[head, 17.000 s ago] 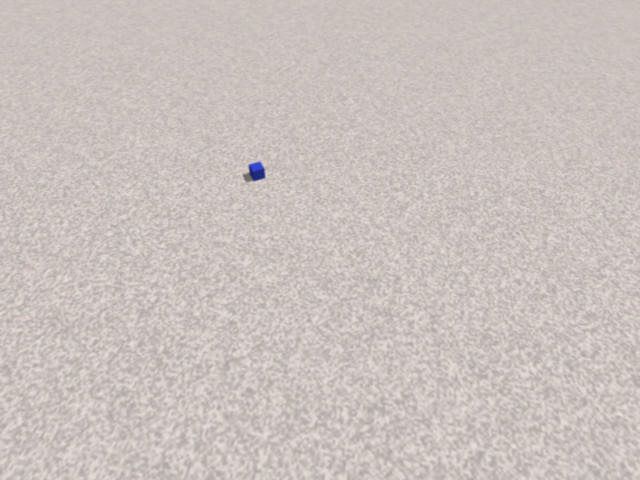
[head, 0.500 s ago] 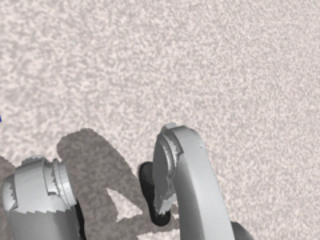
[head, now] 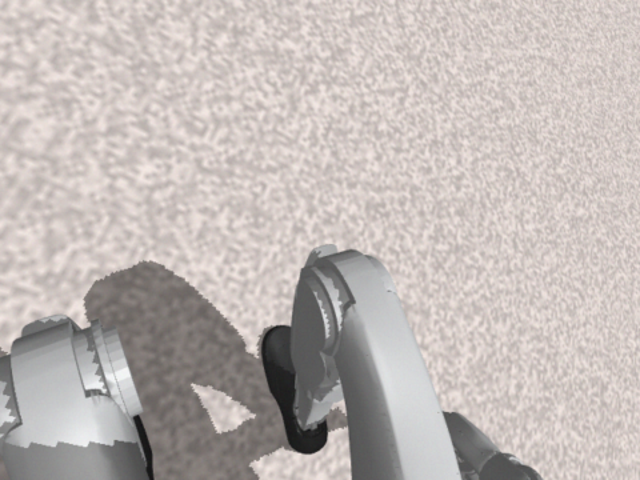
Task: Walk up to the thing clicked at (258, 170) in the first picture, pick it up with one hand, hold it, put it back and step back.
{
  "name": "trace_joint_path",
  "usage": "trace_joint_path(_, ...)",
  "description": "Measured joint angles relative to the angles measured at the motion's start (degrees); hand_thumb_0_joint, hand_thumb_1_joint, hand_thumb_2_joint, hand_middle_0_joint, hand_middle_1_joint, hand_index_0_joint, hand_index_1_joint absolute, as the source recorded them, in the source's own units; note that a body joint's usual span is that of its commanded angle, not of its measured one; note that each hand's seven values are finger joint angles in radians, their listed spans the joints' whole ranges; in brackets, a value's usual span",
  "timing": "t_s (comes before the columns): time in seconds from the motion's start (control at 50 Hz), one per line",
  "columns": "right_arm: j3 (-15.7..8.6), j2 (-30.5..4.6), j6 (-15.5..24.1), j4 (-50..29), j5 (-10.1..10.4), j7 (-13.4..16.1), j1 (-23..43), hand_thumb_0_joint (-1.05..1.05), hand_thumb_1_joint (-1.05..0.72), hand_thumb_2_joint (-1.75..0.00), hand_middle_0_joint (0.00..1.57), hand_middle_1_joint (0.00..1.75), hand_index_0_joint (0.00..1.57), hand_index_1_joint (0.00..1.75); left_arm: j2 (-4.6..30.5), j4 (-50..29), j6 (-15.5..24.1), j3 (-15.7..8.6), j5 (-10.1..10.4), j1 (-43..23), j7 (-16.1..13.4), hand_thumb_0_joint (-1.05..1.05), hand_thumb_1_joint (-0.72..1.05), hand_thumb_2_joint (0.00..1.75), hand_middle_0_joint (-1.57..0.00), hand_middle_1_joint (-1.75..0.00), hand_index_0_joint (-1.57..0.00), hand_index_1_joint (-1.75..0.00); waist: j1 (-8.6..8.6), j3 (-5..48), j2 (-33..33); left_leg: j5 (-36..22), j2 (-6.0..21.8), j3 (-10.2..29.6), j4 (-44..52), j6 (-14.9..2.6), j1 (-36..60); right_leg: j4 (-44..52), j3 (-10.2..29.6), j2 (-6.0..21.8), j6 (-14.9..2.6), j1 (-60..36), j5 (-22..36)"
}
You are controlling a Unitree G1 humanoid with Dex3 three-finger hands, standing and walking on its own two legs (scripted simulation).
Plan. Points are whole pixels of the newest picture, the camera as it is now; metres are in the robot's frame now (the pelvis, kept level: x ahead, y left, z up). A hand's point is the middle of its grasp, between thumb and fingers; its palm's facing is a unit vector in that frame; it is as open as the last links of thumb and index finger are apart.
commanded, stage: rest palm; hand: left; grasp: from above
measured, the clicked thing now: out of the picture +0.43 +0.32 -0.26
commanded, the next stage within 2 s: close in 0.28 s
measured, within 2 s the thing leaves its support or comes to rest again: neither
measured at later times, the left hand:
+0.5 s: hand out of the picture +0.42 +0.30 -0.24, palm faces -0.44 -0.10 -0.89, open 12.9 cm
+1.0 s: hand out of the picture +0.42 +0.32 -0.24, palm faces -0.47 -0.13 -0.87, open 11.5 cm
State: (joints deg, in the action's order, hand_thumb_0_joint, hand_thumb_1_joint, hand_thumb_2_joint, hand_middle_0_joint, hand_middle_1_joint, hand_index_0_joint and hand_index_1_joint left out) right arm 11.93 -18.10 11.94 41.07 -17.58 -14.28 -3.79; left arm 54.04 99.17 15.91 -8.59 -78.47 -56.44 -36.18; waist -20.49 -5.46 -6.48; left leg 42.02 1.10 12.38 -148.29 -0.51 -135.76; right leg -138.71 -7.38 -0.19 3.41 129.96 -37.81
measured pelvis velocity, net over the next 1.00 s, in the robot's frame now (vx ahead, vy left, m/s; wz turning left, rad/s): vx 0.00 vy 0.00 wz -0.02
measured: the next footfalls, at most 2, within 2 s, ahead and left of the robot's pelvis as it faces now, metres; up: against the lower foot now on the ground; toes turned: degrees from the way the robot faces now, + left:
none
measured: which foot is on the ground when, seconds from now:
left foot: down 0.00-1.00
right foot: down 0.00-1.00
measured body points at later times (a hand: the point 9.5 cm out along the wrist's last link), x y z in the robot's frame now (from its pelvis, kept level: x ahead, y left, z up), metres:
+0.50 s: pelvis +0.00 +0.00 +0.00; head +0.25 +0.12 +0.35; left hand +0.44 +0.31 -0.19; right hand +0.06 -0.26 -0.06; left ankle +0.06 +0.12 -0.26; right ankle +0.11 -0.13 -0.26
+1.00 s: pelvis +0.00 +0.00 +0.00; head +0.26 +0.13 +0.34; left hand +0.44 +0.32 -0.19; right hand +0.07 -0.25 -0.06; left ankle +0.06 +0.12 -0.26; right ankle +0.11 -0.13 -0.26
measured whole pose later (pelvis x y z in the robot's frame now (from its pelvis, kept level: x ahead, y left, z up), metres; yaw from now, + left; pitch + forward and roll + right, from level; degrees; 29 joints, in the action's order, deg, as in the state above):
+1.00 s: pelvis +0.00 +0.00 +0.00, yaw -1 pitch +26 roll -14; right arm 15.2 -18.5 13.3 41.0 -18.0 -16.3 -3.2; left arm 55.8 96.7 19.6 -6.0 -76.7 -54.0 -36.3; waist -19.6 -8.5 -7.8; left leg 42.9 1.1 14.4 -148.9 0.0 -134.0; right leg -137.9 -9.0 -0.8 3.5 127.8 -37.8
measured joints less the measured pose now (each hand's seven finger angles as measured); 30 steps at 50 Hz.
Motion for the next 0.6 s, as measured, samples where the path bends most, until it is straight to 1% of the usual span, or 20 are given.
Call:
trace_joint_path(0.08,0.4,-0.15,0.35,0.02,0.14,-0.42,-0.28,0.0,-0.91,-0.89,0.2,0.3,0.21,0.3,0.75,-0.35,0.27,0.12,0.93,0.09,1.37,0.0,-0.38,0.87,-0.13,-0.97,-0.17,-0.92,0.0,-0.77,-0.12,0.17,-0.1,0.24,-0.24,-0.04,0.03,-0.05,-0.18,0.0,0.14,-0.22,-0.18)
trace_joint_path(0.12,0.59,-0.05,0.25,0.06,0.2,-0.56,-0.51,0.0,-0.91,-0.89,0.2,0.3,0.21,0.3,1.05,-1.08,0.84,-0.03,1.02,0.51,1.72,0.0,-0.38,0.87,-0.13,-0.97,-0.17,-0.92,0.05,-1.17,-0.2,0.31,-0.12,0.37,-0.26,0.01,0.18,0.02,-0.3,-0.01,0.17,-0.43,-0.28)
trace_joint_path(0.2,1.33,0.21,-0.13,0.17,0.06,-0.99,-0.97,0.0,-0.91,-0.9,0.2,0.3,0.21,0.3,1.25,-1.38,1.98,0.62,1.14,0.97,1.83,0.0,-0.38,0.87,-0.13,-0.97,-0.18,-0.92,0.14,-1.56,-0.43,0.6,-0.12,0.66,-0.28,0.18,0.58,0.12,-0.53,-0.05,0.09,-0.8,-0.44)
trace_joint_path(0.26,1.87,0.35,-0.29,0.12,-0.14,-1.19,-1.12,0.0,-0.91,-0.9,0.2,0.3,0.21,0.3,1.37,-1.65,2.85,0.45,0.53,1.62,0.98,0.0,-0.38,0.87,-0.14,-0.97,-0.18,-0.92,0.08,-1.74,-0.52,0.77,-0.08,0.96,-0.32,0.31,0.84,0.23,-0.77,-0.14,0.02,-1.04,-0.43)
trace_joint_path(0.38,2.45,0.08,0.29,0.23,-0.93,-1.55,-0.67,0.0,-0.91,-0.9,0.2,0.3,0.21,0.3,1.0,-0.66,2.89,1.6,-0.14,1.98,-1.48,0.0,-0.35,0.87,-0.15,-0.98,-0.19,-0.93,-0.12,-1.96,-0.61,0.76,0.13,1.34,-0.49,0.32,1.18,0.38,-1.06,-0.44,0.06,-1.29,-0.03)
trace_joint_path(0.48,2.6,-0.71,1.55,0.32,-1.09,-1.83,0.1,0.0,-0.91,-0.89,0.2,0.3,0.21,0.3,0.53,0.18,1.74,2.08,-0.12,1.48,-3.11,0.0,-0.32,0.86,-0.17,-0.97,-0.22,-0.92,-0.33,-2.2,-0.83,0.39,0.3,1.5,-0.6,0.22,1.1,0.5,-1.17,-0.7,0.11,-1.18,0.58)
trace_joint_path(0.52,2.6,-1.08,1.99,0.36,-0.98,-1.86,0.38,0.0,-0.91,-0.89,0.2,0.3,0.21,0.3,0.29,0.12,1.11,2.5,0.22,1.24,-3.41,0.0,-0.3,0.85,-0.18,-0.96,-0.23,-0.91,-0.29,-2.28,-0.89,0.24,0.36,1.57,-0.61,0.17,1.01,0.58,-1.22,-0.79,0.13,-1.1,0.8)
trace_joint_path(0.6,2.5,-1.59,2.5,0.25,-0.74,-1.92,0.83,0.0,-0.9,-0.89,0.2,0.3,0.21,0.3,0.43,0.39,-0.15,1.76,0.74,0.74,-3.63,0.0,-0.26,0.82,-0.21,-0.93,-0.26,-0.88,-0.44,-2.19,-0.99,0.01,0.39,1.62,-0.46,0.13,0.82,0.81,-1.29,-0.84,0.11,-0.95,1.07)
